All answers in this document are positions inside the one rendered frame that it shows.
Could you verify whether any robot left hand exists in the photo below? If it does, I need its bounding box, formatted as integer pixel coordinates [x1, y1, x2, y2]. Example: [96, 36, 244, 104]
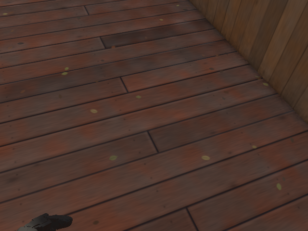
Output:
[14, 213, 73, 231]

